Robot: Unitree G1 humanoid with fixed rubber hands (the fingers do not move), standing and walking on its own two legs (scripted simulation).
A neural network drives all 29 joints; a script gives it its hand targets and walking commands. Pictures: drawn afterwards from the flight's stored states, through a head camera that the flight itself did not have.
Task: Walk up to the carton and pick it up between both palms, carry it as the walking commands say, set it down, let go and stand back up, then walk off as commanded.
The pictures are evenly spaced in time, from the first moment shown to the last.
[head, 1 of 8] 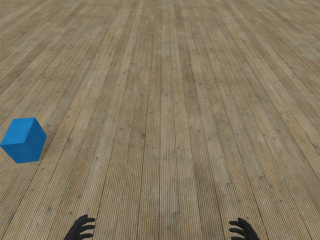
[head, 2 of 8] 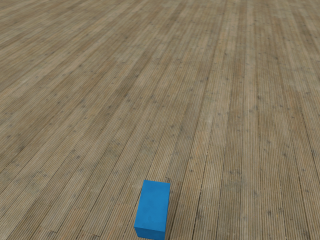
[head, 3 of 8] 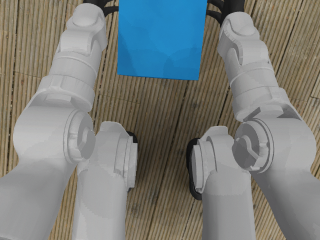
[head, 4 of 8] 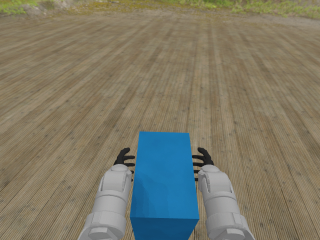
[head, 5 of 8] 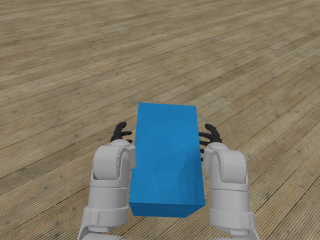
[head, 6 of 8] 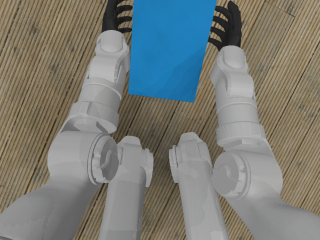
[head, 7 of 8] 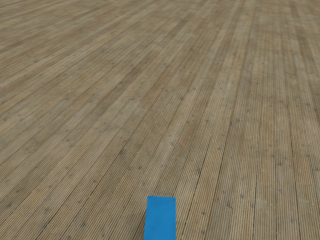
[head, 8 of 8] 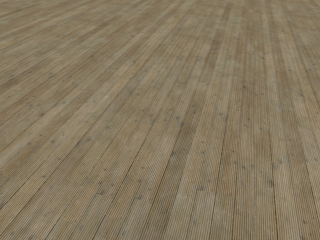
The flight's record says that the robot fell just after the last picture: no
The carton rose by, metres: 0.69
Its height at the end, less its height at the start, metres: +0.00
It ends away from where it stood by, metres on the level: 1.61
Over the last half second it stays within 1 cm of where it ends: yes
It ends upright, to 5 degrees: yes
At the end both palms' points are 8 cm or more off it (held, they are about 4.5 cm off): yes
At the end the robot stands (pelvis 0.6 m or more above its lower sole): yes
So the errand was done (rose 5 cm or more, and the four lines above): yes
